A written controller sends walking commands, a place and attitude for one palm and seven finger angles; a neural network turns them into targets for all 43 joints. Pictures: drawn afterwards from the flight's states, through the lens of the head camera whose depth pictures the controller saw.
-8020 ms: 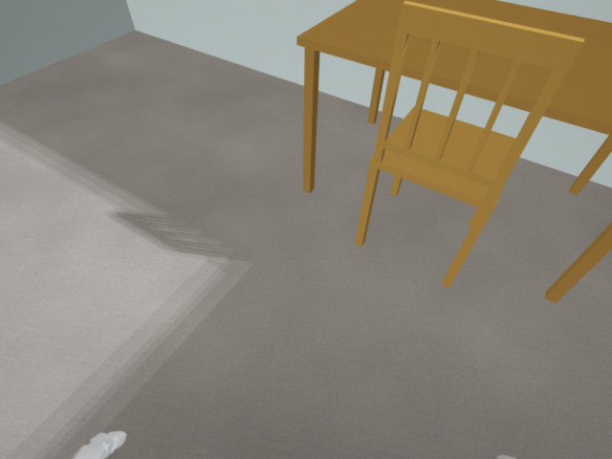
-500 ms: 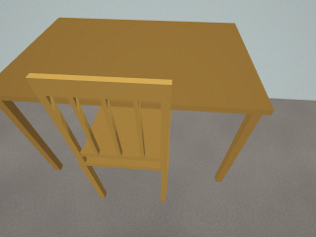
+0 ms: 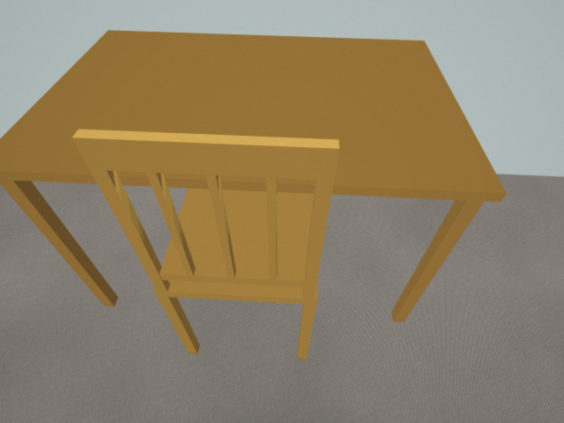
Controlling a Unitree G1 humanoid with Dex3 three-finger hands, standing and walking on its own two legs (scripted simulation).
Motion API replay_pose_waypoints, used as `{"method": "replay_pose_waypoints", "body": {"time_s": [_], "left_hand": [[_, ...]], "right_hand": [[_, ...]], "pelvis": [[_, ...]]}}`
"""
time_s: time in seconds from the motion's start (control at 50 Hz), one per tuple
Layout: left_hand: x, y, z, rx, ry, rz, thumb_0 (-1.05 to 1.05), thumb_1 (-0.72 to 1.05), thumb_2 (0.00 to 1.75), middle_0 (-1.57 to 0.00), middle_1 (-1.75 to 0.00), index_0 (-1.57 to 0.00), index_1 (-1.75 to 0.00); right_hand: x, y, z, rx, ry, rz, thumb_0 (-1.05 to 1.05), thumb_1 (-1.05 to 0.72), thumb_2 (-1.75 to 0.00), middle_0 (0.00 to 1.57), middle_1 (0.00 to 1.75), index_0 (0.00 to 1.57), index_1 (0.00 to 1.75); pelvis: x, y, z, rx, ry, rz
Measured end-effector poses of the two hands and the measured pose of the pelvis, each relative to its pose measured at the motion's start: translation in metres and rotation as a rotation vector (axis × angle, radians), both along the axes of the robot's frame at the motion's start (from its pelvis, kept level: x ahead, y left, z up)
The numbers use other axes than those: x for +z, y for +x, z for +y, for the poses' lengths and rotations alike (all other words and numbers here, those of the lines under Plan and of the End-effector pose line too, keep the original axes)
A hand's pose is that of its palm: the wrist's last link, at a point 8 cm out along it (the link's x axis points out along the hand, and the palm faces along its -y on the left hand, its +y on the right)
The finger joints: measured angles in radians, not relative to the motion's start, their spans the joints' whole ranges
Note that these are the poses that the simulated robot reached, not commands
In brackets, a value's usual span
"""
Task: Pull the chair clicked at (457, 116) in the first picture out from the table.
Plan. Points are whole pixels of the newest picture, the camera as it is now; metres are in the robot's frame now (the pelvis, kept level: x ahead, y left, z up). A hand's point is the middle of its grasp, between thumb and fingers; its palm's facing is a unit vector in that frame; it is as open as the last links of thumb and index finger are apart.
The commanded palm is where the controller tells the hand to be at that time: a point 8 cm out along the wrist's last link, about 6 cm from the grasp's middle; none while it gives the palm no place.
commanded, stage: look again from close up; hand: left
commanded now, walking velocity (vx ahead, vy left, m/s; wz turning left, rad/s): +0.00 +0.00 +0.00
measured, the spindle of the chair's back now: (223, 231) +0.47 +0.14 -0.07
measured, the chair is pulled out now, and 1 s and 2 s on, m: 0.00 0.00 0.00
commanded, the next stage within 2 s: raise the hand toward the chair's back in 0.62 s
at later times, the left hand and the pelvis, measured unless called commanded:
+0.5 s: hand out of the picture +0.01 +0.18 -0.18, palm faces +0.03 -0.99 -0.16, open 7.3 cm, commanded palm none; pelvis +0.02 +0.02 +0.00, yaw +0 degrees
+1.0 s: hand (162, 342) +0.22 +0.18 +0.00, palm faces +0.12 -0.99 -0.05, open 8.1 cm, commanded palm +0.13 +0.24 -0.07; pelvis -0.02 +0.00 -0.03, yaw +2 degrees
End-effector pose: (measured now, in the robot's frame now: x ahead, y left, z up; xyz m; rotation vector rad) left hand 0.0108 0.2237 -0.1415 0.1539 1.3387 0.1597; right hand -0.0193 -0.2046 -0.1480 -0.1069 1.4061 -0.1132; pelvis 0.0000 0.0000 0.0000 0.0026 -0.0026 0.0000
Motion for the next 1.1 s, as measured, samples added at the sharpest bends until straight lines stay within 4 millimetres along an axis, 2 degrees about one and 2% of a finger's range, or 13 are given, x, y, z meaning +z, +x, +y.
{"method": "replay_pose_waypoints", "body": {"time_s": [0.22, 0.4, 0.54, 0.74, 0.78, 0.84, 0.92, 0.96, 1.02, 1.06, 1.1], "left_hand": [[-0.006, -0.011, 0.001, 0.018, -0.039, 0.077, 0.01, 0.91, 0.90, -0.20, -0.30, -0.20, -0.30], [-0.008, -0.010, 0.001, 0.023, -0.049, 0.087, 0.01, 0.91, 0.90, -0.20, -0.30, -0.20, -0.30], [-0.008, -0.006, 0.005, 0.018, -0.043, 0.080, 0.00, 0.91, 0.90, -0.20, -0.30, -0.20, -0.30], [-0.006, -0.006, 0.010, 0.009, -0.024, 0.068, 0.00, 0.91, 0.90, -0.20, -0.30, -0.20, -0.30], [0.010, 0.017, 0.020, 0.078, 0.006, -0.084, 0.02, 0.93, 0.90, -0.20, -0.30, -0.21, -0.30], [0.059, 0.077, 0.034, 0.076, 0.088, -0.462, 0.04, 0.93, 0.89, -0.20, -0.29, -0.20, -0.30], [0.124, 0.152, 0.022, 0.009, 0.067, -0.907, 0.03, 0.88, 0.87, -0.19, -0.28, -0.19, -0.29], [0.143, 0.176, 0.016, -0.034, 0.024, -1.103, 0.02, 0.83, 0.85, -0.19, -0.28, -0.19, -0.28], [0.142, 0.185, 0.007, -0.098, -0.073, -1.313, 0.01, 0.77, 0.83, -0.18, -0.27, -0.18, -0.27], [0.125, 0.174, 0.004, -0.149, -0.125, -1.354, 0.01, 0.72, 0.81, -0.18, -0.26, -0.18, -0.27], [0.098, 0.154, 0.003, -0.177, -0.154, -1.299, 0.01, 0.67, 0.79, -0.18, -0.26, -0.18, -0.26]], "right_hand": [[0.003, 0.021, 0.004, 0.008, -0.034, -0.001, 0.00, -0.92, -0.89, 0.20, 0.30, 0.20, 0.30], [0.004, 0.035, 0.004, 0.012, -0.055, -0.020, 0.01, -0.92, -0.89, 0.19, 0.30, 0.20, 0.30], [0.005, 0.036, 0.005, 0.010, -0.057, -0.020, 0.01, -0.93, -0.89, 0.20, 0.30, 0.20, 0.30], [0.004, 0.027, 0.008, 0.004, -0.043, -0.008, 0.01, -0.92, -0.89, 0.20, 0.30, 0.20, 0.30], [0.010, 0.032, 0.002, 0.004, -0.067, -0.089, 0.01, -0.93, -0.89, 0.20, 0.30, 0.20, 0.30], [0.019, 0.051, -0.012, 0.008, -0.095, -0.283, 0.02, -0.94, -0.89, 0.20, 0.30, 0.21, 0.30], [0.025, 0.090, -0.034, 0.065, -0.114, -0.513, 0.02, -0.93, -0.89, 0.20, 0.30, 0.20, 0.30], [0.030, 0.111, -0.045, 0.082, -0.131, -0.608, 0.01, -0.92, -0.89, 0.20, 0.30, 0.20, 0.30], [0.042, 0.140, -0.060, 0.106, -0.159, -0.736, 0.01, -0.92, -0.89, 0.20, 0.30, 0.20, 0.30], [0.050, 0.158, -0.068, 0.140, -0.174, -0.813, 0.01, -0.91, -0.89, 0.20, 0.30, 0.20, 0.30], [0.055, 0.174, -0.075, 0.174, -0.185, -0.876, 0.01, -0.91, -0.89, 0.20, 0.30, 0.20, 0.30]], "pelvis": [[0.000, 0.013, 0.013, -0.003, -0.002, -0.005], [0.000, 0.018, 0.018, -0.004, -0.003, -0.015], [0.000, 0.019, 0.019, -0.005, -0.003, -0.017], [0.001, 0.016, 0.020, -0.003, -0.005, -0.018], [0.000, 0.013, 0.018, 0.000, 0.000, -0.010], [-0.003, 0.007, 0.013, 0.011, 0.027, 0.004], [-0.012, -0.007, 0.010, 0.049, 0.015, 0.033], [-0.021, -0.014, 0.004, 0.044, 0.010, 0.077], [-0.038, -0.025, -0.009, 0.021, 0.017, 0.140], [-0.051, -0.031, -0.017, 0.020, 0.016, 0.165], [-0.063, -0.035, -0.023, 0.023, 0.014, 0.188]]}}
